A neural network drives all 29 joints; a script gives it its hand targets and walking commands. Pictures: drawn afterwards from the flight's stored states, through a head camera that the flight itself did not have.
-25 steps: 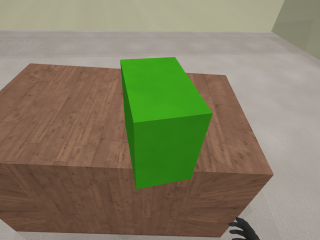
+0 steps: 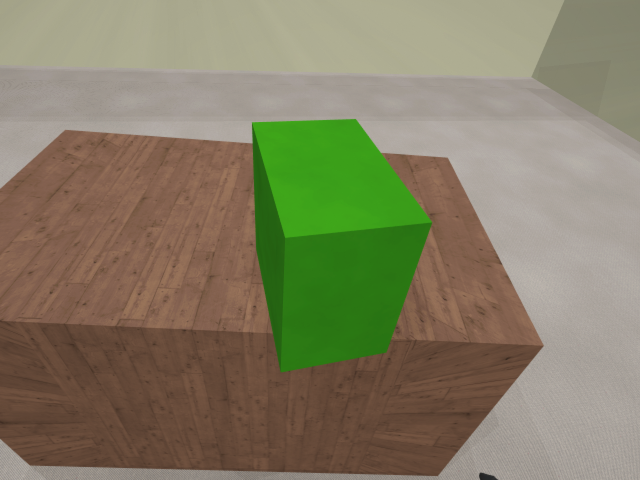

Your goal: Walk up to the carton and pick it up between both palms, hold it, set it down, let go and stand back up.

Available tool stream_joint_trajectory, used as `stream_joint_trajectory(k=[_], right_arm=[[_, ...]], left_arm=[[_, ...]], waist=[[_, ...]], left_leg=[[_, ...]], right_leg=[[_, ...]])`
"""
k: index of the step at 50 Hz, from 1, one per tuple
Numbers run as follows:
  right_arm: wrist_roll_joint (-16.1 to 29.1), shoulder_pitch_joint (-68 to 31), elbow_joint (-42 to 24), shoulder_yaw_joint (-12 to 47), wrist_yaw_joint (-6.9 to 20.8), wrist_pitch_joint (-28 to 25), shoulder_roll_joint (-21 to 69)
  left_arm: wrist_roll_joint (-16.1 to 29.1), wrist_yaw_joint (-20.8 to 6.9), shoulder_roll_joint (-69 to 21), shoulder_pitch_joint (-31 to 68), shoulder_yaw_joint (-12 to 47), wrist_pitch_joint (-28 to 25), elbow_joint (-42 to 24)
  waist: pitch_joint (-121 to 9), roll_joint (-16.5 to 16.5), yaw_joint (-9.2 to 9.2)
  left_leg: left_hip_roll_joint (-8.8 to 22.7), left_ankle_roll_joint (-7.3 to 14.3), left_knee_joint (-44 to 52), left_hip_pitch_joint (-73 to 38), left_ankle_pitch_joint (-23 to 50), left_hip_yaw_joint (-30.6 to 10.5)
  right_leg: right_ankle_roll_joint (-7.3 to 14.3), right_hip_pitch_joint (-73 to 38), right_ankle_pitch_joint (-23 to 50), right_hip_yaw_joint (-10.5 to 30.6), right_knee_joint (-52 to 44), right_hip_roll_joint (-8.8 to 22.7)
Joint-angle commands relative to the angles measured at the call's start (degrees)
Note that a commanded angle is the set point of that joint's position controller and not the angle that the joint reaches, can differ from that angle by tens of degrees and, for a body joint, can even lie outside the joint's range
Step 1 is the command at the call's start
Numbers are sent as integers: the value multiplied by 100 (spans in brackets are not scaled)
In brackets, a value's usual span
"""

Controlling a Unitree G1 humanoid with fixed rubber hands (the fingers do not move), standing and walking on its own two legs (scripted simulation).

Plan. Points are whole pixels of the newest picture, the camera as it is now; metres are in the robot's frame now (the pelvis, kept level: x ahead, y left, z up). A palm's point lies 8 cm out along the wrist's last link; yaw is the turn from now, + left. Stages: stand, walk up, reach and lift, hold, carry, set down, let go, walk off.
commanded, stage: stand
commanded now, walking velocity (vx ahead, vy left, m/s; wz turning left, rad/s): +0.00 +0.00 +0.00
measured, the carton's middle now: (320, 239) +0.50 +0.05 +0.05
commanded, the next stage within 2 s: none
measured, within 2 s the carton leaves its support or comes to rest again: neither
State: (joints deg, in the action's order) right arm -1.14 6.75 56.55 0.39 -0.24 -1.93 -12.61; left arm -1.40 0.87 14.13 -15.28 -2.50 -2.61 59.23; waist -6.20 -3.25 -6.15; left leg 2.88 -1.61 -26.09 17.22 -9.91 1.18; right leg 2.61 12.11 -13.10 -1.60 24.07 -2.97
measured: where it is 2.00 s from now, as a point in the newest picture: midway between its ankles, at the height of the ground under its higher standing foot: outside the picture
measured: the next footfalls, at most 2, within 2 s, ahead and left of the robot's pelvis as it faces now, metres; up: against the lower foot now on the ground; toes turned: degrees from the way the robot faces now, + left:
none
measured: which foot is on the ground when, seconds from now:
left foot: down 0.00-1.00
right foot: down 0.00-1.00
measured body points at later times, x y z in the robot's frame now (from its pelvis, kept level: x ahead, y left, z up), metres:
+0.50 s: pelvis +0.00 +0.00 +0.00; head -0.03 +0.02 +0.45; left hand +0.01 +0.27 -0.15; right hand +0.15 -0.23 -0.12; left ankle +0.04 +0.13 -0.74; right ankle +0.00 -0.09 -0.74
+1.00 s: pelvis +0.00 +0.00 +0.00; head -0.03 +0.01 +0.45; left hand +0.00 +0.27 -0.15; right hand +0.14 -0.24 -0.12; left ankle +0.04 +0.13 -0.74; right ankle +0.00 -0.09 -0.74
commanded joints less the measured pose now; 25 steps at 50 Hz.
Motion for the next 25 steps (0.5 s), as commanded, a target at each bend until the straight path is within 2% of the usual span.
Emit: stream_joint_trajectory(k=[1, 2, 4, 6, 8, 9, 12, 13, 14, 15, 20, 22, 24, 25], right_arm=[[-26, 108, -517, -467, -43, -20, -1405], [-38, 70, -511, -470, -40, -24, -1452], [-21, 96, -485, -463, -42, -14, -1422], [-14, 109, -463, -465, -53, -25, -1423], [-13, -7, -467, -463, -45, -17, -1427], [18, 56, -477, -449, -45, -14, -1390], [19, 103, -428, -434, -53, 9, -1441], [22, 42, -435, -434, -53, 7, -1429], [13, 70, -428, -433, -47, 7, -1440], [24, 68, -428, -424, -45, 9, -1445], [32, 36, -395, -399, -55, 15, -1412], [39, -24, -394, -411, -48, 15, -1435], [30, -9, -378, -399, -53, 12, -1450], [26, -28, -384, -406, -64, 11, -1460]], left_arm=[[-61, -4, 1543, 25, -158, -287, 51], [-45, -12, 1527, 11, -165, -294, 72], [-36, -5, 1521, -40, -158, -275, 124], [-39, -4, 1521, -60, -151, -281, 159], [-26, 5, 1541, -20, -161, -265, 171], [-32, 10, 1597, 58, -168, -276, 153], [-37, 3, 1584, 23, -158, -285, 191], [-15, 10, 1531, -71, -149, -274, 238], [-27, 18, 1533, -36, -140, -270, 253], [-23, 17, 1578, 24, -153, -276, 238], [-22, 25, 1552, 26, -146, -267, 291], [-19, 20, 1560, 57, -151, -278, 306], [-4, 28, 1588, 56, -154, -272, 301], [-4, 26, 1530, 55, -150, -273, 327]], waist=[[444, 905, 541], [402, 1068, 505], [384, 1030, 499], [408, 910, 497], [403, 1071, 489], [472, 1007, 553], [424, 895, 560], [508, 953, 517], [491, 1032, 561], [499, 910, 549], [531, 878, 563], [533, 874, 563], [459, 713, 545], [437, 856, 546]], left_leg=[[335, 419, 123, -629, 116, -697], [351, 428, 109, -694, 171, -672], [328, 421, 112, -690, 119, -666], [370, 434, 127, -619, 198, -689], [325, 419, 72, -664, 117, -620], [322, 402, 107, -598, 120, -629], [343, 419, 144, -613, 95, -636], [324, 405, 149, -639, 89, -628], [310, 405, 125, -654, 57, -586], [327, 407, 131, -599, 94, -609], [323, 404, 151, -637, 106, -593], [332, 399, 156, -619, 171, -588], [348, 404, 201, -548, 260, -599], [333, 394, 187, -663, 247, -582]], right_leg=[[-389, 189, 165, 1199, -1156, 1183], [-375, 191, 267, 1164, -1084, 1176], [-399, 193, 109, 1179, -1106, 1170], [-375, 81, 403, 1130, -1062, 1169], [-399, 188, 347, 1216, -1130, 1205], [-444, 161, 393, 1211, -1136, 1206], [-399, 147, 320, 1211, -1176, 1199], [-401, 214, 286, 1237, -1204, 1208], [-384, 251, 199, 1261, -1218, 1221], [-413, 190, 287, 1229, -1218, 1208], [-396, 209, 216, 1243, -1249, 1209], [-408, 184, 458, 1260, -1203, 1245], [-451, -2, 745, 1178, -1113, 1215], [-386, 81, 618, 1229, -1117, 1223]])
